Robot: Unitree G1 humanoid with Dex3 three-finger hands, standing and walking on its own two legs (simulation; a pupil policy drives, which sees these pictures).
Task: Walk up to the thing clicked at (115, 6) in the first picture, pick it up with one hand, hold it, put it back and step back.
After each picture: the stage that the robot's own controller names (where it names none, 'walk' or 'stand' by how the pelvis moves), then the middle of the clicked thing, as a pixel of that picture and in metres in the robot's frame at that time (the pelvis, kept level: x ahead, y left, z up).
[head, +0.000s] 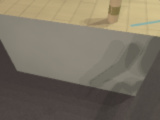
stand; (115, 1) +0.91 -0.16 +0.04
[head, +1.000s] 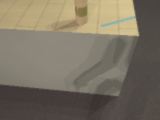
walk; (81, 1) +0.82 +0.07 +0.06
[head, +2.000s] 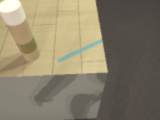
stand; (22, 34) +0.50 +0.26 +0.07
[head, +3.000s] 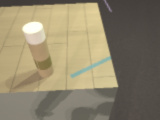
stand; (40, 52) +0.49 +0.20 +0.04
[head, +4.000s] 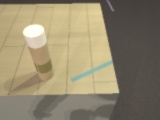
stand; (40, 55) +0.47 +0.20 +0.03
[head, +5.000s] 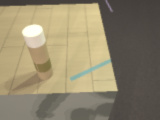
stand; (40, 55) +0.48 +0.20 +0.03
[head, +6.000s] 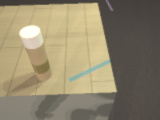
stand; (38, 56) +0.47 +0.21 +0.03
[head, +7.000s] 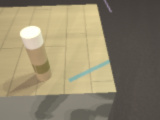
stand; (38, 56) +0.47 +0.21 +0.03
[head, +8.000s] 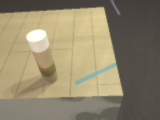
rise first; (44, 59) +0.46 +0.21 +0.04
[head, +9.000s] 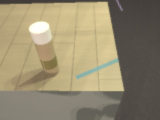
go down; (46, 52) +0.48 +0.20 +0.04
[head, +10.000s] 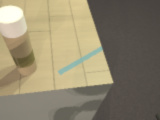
go down; (20, 46) +0.45 +0.20 +0.08
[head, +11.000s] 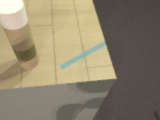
close in; (21, 39) +0.46 +0.20 +0.10
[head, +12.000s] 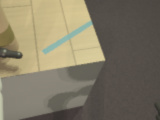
close; out of the picture +0.49 +0.22 +0.13
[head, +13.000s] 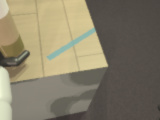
lift; (4, 32) +0.46 +0.20 +0.12
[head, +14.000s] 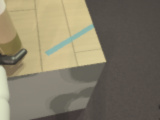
lift; (1, 30) +0.46 +0.20 +0.12
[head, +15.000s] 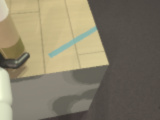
lift; (4, 34) +0.45 +0.20 +0.12
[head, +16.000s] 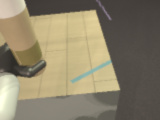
lift; (20, 36) +0.33 +0.17 +0.28
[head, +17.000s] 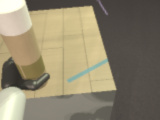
hold; (25, 51) +0.33 +0.17 +0.22
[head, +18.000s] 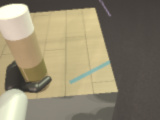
hold; (28, 55) +0.33 +0.17 +0.21
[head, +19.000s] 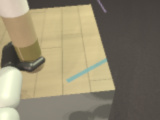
crouch; (23, 35) +0.40 +0.18 +0.22
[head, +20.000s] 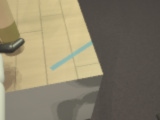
lower; out of the picture +0.49 +0.21 +0.18
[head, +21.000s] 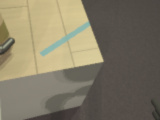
lower; out of the picture +0.50 +0.22 +0.13
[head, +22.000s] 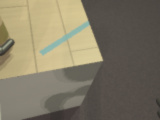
lower; out of the picture +0.49 +0.22 +0.13
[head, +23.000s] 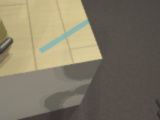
lower; out of the picture +0.50 +0.23 +0.13
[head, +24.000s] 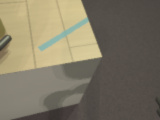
lower; out of the picture +0.50 +0.23 +0.13
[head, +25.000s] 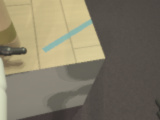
open; out of the picture +0.49 +0.21 +0.13
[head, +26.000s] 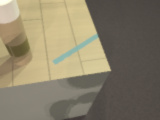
sink last; (13, 33) +0.47 +0.20 +0.10
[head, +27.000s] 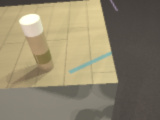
stand; (39, 46) +0.50 +0.22 +0.09
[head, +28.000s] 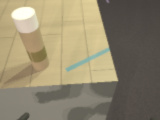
stand; (33, 43) +0.48 +0.21 +0.09
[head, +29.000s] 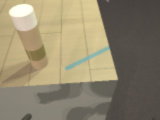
stand; (32, 41) +0.48 +0.21 +0.10
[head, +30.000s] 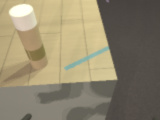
stand; (32, 41) +0.48 +0.21 +0.10
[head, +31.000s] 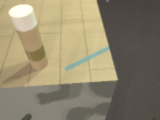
stand; (32, 41) +0.48 +0.21 +0.10
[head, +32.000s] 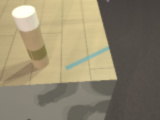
stand; (33, 41) +0.49 +0.21 +0.09
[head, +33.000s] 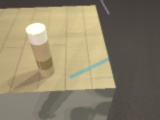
stand; (42, 53) +0.50 +0.20 +0.03
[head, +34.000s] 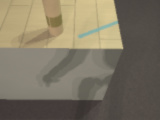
walk; (52, 9) +0.64 +0.16 +0.05
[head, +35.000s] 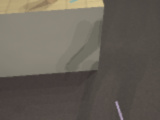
walk; out of the picture +0.96 +0.26 +0.06
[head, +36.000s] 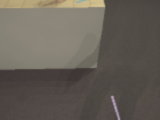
stand; out of the picture +1.14 +0.19 +0.05
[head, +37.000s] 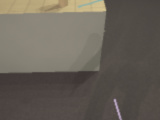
stand; out of the picture +1.13 +0.18 +0.03
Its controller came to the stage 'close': yes
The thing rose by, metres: 0.21
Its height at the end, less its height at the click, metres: +0.00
